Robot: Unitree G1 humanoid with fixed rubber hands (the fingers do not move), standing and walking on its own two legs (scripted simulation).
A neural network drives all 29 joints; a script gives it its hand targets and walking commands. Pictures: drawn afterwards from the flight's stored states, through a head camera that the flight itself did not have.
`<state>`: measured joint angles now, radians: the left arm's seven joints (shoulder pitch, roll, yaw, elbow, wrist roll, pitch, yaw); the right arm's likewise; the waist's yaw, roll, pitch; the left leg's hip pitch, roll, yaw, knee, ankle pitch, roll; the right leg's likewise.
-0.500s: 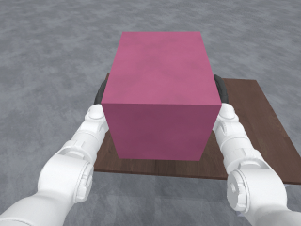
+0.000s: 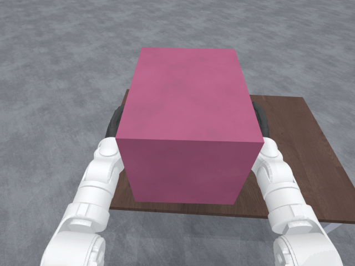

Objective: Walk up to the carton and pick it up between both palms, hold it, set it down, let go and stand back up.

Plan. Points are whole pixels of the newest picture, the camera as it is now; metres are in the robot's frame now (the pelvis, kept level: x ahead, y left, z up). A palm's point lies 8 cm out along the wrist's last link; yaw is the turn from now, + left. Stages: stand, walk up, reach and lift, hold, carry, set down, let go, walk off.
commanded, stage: reach and lift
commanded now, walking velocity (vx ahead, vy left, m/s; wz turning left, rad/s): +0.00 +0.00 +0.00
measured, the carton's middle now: (186, 123) +0.43 -0.01 +0.10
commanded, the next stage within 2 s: hold in 1.40 s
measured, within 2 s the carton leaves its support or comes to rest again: neither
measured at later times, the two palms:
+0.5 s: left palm (110, 135) +0.35 +0.15 +0.14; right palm (267, 136) +0.34 -0.18 +0.14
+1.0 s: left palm (106, 126) +0.36 +0.16 +0.15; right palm (265, 125) +0.36 -0.17 +0.17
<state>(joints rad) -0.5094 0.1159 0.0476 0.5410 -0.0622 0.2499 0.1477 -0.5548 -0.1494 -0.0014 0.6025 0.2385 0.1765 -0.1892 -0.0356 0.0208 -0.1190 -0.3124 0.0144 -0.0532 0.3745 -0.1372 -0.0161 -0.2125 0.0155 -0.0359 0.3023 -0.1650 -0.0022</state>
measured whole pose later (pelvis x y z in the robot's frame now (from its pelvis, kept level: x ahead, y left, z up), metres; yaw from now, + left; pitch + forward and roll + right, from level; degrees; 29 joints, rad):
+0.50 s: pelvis -0.01 +0.00 +0.00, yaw +0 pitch -2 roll -1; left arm -0.50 0.04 0.17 0.30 0.12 0.50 0.06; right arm -0.55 -0.10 -0.09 0.48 0.15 0.33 -0.15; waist -0.05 -0.02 -0.05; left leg -0.17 0.00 -0.05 0.32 -0.11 -0.01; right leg -0.10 0.01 -0.01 0.29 -0.15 0.00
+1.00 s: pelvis -0.01 +0.00 +0.00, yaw +0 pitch -3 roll -1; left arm -0.53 0.04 0.19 0.27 0.15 0.54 0.05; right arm -0.61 -0.11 -0.09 0.52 0.18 0.32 -0.15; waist -0.06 -0.04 -0.05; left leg -0.16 0.00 -0.05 0.32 -0.12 -0.01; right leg -0.08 0.01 -0.02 0.28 -0.16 0.00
